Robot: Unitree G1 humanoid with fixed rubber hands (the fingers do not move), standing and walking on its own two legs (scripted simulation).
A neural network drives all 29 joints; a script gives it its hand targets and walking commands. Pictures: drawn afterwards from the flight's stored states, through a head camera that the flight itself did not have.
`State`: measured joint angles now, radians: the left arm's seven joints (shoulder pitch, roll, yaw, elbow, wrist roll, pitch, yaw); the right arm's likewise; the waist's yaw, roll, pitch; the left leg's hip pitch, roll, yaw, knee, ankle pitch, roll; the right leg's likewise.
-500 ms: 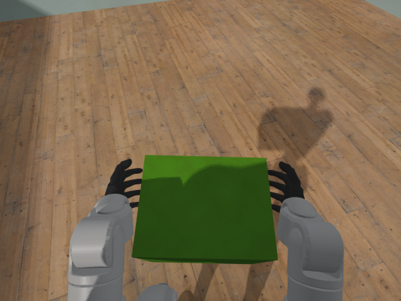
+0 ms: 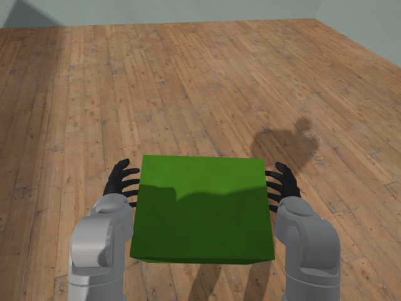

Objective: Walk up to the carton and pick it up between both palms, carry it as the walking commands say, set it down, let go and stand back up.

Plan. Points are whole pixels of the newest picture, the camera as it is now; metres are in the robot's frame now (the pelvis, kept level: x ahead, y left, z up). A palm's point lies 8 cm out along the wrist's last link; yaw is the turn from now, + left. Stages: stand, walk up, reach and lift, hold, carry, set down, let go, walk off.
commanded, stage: carry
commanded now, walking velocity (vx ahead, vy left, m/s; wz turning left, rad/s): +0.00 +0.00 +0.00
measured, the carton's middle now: (200, 215) +0.28 +0.01 +0.02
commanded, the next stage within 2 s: none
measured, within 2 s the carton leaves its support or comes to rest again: neither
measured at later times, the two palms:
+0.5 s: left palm (117, 240) +0.19 +0.14 +0.10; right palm (308, 253) +0.19 -0.16 +0.10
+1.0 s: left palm (129, 223) +0.22 +0.12 +0.10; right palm (312, 239) +0.21 -0.17 +0.10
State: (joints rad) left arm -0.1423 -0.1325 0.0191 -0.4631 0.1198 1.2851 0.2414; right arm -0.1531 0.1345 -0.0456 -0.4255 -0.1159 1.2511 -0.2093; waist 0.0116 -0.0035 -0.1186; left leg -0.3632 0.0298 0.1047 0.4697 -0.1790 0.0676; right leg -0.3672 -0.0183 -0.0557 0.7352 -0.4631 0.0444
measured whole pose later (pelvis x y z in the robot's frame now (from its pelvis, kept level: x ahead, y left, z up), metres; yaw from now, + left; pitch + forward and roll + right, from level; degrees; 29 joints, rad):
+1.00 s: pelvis -0.04 -0.01 -0.01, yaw -2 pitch +3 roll -1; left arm -0.12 -0.13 0.03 -0.42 0.12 1.27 0.23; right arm -0.13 0.13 -0.03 -0.41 -0.11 1.26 -0.23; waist -0.01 0.01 -0.13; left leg -0.40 0.03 0.13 0.46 -0.12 0.05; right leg -0.27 -0.04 -0.12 0.51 -0.29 0.00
